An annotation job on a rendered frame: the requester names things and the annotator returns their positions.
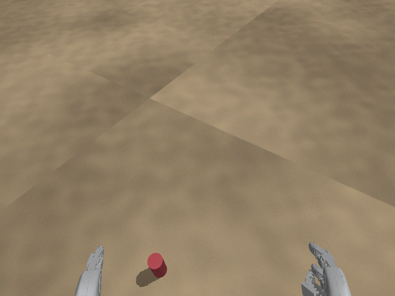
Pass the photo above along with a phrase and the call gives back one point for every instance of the right robot hand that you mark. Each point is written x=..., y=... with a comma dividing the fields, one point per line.
x=332, y=279

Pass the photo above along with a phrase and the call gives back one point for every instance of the left robot hand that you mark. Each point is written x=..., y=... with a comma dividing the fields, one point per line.
x=89, y=283

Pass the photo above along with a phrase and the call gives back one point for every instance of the can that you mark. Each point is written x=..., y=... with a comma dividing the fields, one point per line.
x=157, y=265

